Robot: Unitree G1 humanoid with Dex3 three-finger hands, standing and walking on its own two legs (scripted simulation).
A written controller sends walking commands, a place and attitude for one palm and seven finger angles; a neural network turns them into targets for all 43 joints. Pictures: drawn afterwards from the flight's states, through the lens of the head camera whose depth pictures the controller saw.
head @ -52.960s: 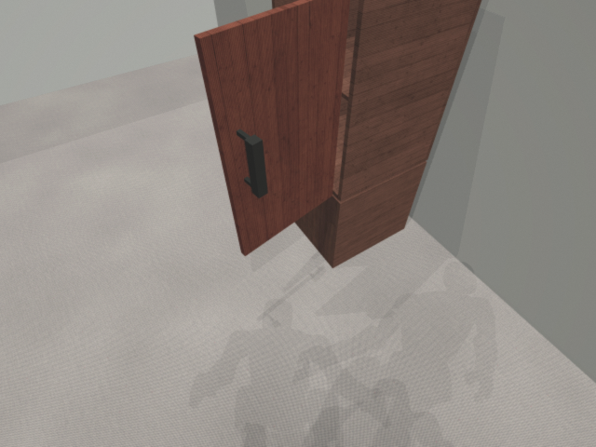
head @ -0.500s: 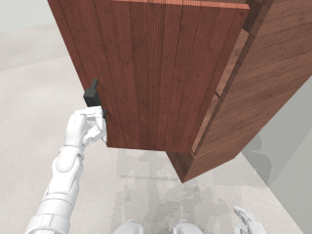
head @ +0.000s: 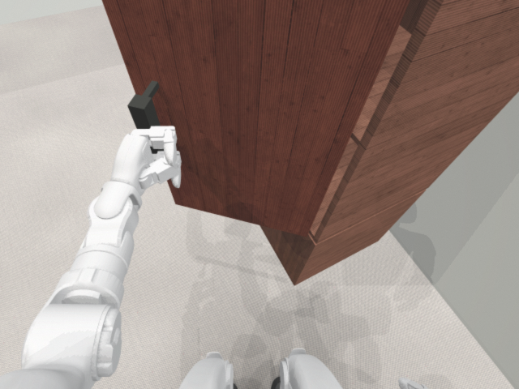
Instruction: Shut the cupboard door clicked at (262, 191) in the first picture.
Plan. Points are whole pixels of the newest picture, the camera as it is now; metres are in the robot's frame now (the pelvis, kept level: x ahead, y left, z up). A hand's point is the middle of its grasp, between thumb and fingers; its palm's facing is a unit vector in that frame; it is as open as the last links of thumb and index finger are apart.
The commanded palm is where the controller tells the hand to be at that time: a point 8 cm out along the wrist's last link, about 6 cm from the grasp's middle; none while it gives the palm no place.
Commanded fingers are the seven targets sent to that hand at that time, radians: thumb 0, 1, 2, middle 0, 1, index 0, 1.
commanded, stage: push the door shut along its arc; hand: left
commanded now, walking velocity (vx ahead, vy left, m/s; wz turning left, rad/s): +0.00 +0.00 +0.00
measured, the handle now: (157, 126) +0.52 +0.16 +0.06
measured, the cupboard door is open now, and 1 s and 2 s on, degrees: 48 32 26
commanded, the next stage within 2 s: pull the fist back off the door in 1.08 s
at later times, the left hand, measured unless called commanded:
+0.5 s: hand (200, 140) +0.49 +0.09 +0.06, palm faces -0.35 -0.93 -0.03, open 3.1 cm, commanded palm +0.50 +0.13 +0.06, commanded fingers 0.00 0.90 0.90 -1.30 -1.50 -1.30 -1.50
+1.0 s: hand (226, 120) +0.54 +0.05 +0.06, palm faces -0.45 -0.89 -0.03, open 3.0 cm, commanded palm +0.55 +0.07 +0.06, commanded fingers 0.00 0.90 0.90 -1.30 -1.50 -1.30 -1.50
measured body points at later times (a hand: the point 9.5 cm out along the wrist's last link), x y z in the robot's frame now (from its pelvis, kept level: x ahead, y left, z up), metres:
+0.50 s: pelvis +0.00 +0.00 -0.01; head +0.13 +0.01 +0.42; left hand +0.51 +0.14 +0.06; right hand +0.02 -0.27 -0.12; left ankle +0.02 +0.07 -0.66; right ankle +0.03 -0.10 -0.66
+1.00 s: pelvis +0.00 -0.01 -0.03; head +0.16 +0.00 +0.40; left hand +0.55 +0.10 +0.07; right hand -0.01 -0.28 -0.14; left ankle +0.02 +0.07 -0.66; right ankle +0.03 -0.10 -0.66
